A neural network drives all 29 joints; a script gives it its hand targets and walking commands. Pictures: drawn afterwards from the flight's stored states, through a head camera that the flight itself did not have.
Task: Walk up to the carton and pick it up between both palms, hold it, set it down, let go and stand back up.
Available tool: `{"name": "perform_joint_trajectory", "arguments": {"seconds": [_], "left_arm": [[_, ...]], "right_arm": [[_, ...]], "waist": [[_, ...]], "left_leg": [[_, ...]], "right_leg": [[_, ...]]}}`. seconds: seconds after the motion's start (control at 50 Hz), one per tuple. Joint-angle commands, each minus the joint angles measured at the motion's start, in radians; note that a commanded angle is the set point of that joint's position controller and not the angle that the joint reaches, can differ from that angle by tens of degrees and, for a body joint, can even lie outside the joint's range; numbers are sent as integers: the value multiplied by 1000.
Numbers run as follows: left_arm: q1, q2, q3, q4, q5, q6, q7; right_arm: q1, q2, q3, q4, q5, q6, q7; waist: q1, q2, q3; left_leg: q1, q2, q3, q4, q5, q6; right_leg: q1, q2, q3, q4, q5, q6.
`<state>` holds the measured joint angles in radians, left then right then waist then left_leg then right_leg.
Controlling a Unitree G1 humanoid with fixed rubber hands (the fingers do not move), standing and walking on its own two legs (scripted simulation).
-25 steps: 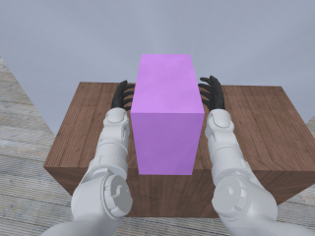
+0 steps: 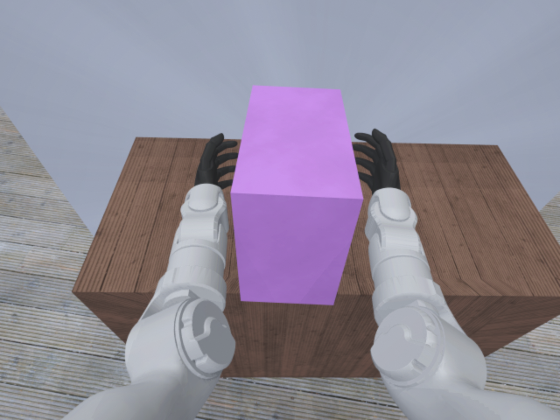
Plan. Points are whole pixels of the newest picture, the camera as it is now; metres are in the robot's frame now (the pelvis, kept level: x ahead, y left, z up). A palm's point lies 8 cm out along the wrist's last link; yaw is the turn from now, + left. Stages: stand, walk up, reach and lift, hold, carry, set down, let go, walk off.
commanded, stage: set down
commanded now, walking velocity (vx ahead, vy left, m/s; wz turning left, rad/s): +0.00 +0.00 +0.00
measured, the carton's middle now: (291, 192) +0.49 +0.00 +0.02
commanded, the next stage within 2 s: none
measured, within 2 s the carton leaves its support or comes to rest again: rests again in 0.58 s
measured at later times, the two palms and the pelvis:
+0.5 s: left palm (209, 190) +0.43 +0.13 +0.09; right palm (383, 189) +0.42 -0.13 +0.11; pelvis -0.01 +0.00 +0.00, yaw +0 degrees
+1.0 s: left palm (209, 195) +0.44 +0.13 +0.07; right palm (378, 197) +0.42 -0.12 +0.09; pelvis +0.00 +0.00 +0.00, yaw +1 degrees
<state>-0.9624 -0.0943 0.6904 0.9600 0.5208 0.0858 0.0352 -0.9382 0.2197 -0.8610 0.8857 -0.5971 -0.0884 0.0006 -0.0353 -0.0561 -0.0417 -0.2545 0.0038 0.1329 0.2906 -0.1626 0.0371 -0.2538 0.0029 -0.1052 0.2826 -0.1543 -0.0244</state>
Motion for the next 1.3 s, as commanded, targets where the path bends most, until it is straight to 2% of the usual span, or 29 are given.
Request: {"name": "perform_joint_trajectory", "arguments": {"seconds": [0.0, 0.04, 0.12, 0.2, 0.24, 0.34, 0.42, 0.46, 0.48, 0.54, 0.64, 0.66, 0.76, 0.78, 0.82, 0.88, 0.92, 0.96, 1.08, 1.22, 1.28], "left_arm": [[-550, -303, -164, -43, -4, -46, -63], [-541, -306, -165, -44, 5, -46, -59], [-531, -294, -150, -37, 16, -44, -59], [-518, -293, -144, -52, 23, -48, -60], [-516, -303, -151, -48, 25, -51, -61], [-504, -283, -129, -53, 40, -58, -64], [-475, -282, -125, -51, 50, -59, -67], [-474, -265, -108, -39, 61, -59, -71], [-478, -261, -107, -43, 61, -58, -72], [-465, -263, -111, -45, 63, -61, -74], [-477, -268, -116, -53, 68, -79, -70], [-466, -280, -122, -67, 70, -81, -66], [-459, -305, -149, -63, 69, -96, -60], [-438, -309, -144, -56, 73, -95, -59], [-421, -301, -138, -55, 70, -96, -63], [-436, -317, -144, -61, 79, -102, -63], [-429, -303, -136, -61, 83, -102, -64], [-394, -306, -133, -60, 93, -100, -65], [-400, -280, -114, -54, 91, -109, -61], [-354, -275, -120, -54, 100, -121, -65], [-348, -254, -108, -54, 106, -129, -64]], "right_arm": [[-469, 311, 192, 49, -32, -13, 120], [-469, 305, 192, 36, -33, -14, 120], [-463, 297, 187, 30, -34, -7, 127], [-434, 295, 183, 37, -37, -2, 122], [-440, 291, 173, 27, -51, -8, 123], [-430, 294, 168, 15, -58, -6, 125], [-405, 291, 166, 10, -59, -4, 125], [-406, 282, 159, 3, -70, 2, 123], [-406, 280, 151, 2, -70, 5, 121], [-402, 280, 158, -13, -68, 1, 122], [-401, 283, 143, -28, -86, -7, 121], [-392, 286, 151, -35, -83, -11, 122], [-379, 286, 147, -31, -87, -29, 121], [-378, 284, 156, -33, -89, -33, 121], [-359, 281, 156, -27, -88, -36, 119], [-358, 286, 152, -14, -87, -39, 117], [-346, 288, 140, -1, -93, -36, 116], [-328, 286, 147, -8, -91, -39, 117], [-333, 277, 136, -23, -99, -32, 114], [-283, 265, 138, -12, -92, -34, 101], [-278, 263, 142, -15, -89, -35, 99]], "waist": [[-9, 69, -515], [-6, 81, -526], [-2, 65, -514], [-9, 72, -497], [-17, 81, -510], [-8, 71, -488], [-15, 64, -473], [-13, 53, -440], [-17, 66, -426], [-9, 68, -442], [-16, 76, -469], [-11, 86, -477], [-26, 100, -508], [-19, 92, -506], [-25, 78, -500], [-27, 98, -484], [-34, 88, -475], [-29, 90, -454], [-23, 60, -451], [-31, 83, -431], [-18, 81, -422]], "left_leg": [[257, 40, -19, 36, 365, -42], [270, 40, -17, 39, 379, -41], [263, 43, -19, 39, 365, -34], [262, 38, -20, 44, 389, -35], [269, 40, -22, 47, 379, -41], [212, 29, -16, 27, 319, -24], [226, 31, -19, 31, 329, -25], [196, 27, -14, 17, 280, -17], [186, 24, -19, 11, 268, -15], [208, 24, -16, 20, 295, -16], [223, 24, -15, 32, 314, -23], [234, 26, -19, 35, 334, -24], [284, 32, -29, 67, 417, -35], [295, 34, -35, 72, 425, -35], [290, 29, -33, 77, 428, -33], [289, 35, -39, 71, 434, -41], [279, 29, -39, 69, 399, -35], [273, 30, -45, 66, 416, -34], [235, 21, -40, 49, 348, -19], [256, 17, -42, 66, 402, -27], [231, 14, -41, 61, 390, -20]], "right_leg": [[138, -3, -18, 29, 323, 80], [123, 0, -20, 24, 300, 77], [115, -1, -16, 14, 266, 76], [109, 0, -19, 16, 290, 76], [86, 2, -24, 9, 255, 69], [118, -6, -12, 14, 247, 76], [99, -3, -17, 8, 238, 77], [114, -5, -13, 2, 210, 79], [114, -6, -9, 2, 201, 80], [102, -6, -13, 5, 212, 79], [73, 0, -16, -1, 202, 75], [62, 1, -20, -1, 203, 73], [-5, 7, -32, -7, 200, 62], [-9, 7, -29, -8, 203, 60], [-5, 7, -28, -11, 213, 67], [-10, 11, -28, -14, 198, 54], [-11, 8, -27, -13, 183, 57], [-2, 6, -22, -11, 200, 59], [11, 1, -13, -11, 180, 62], [8, 7, -17, -10, 206, 60], [16, 2, -8, -6, 205, 55]]}}
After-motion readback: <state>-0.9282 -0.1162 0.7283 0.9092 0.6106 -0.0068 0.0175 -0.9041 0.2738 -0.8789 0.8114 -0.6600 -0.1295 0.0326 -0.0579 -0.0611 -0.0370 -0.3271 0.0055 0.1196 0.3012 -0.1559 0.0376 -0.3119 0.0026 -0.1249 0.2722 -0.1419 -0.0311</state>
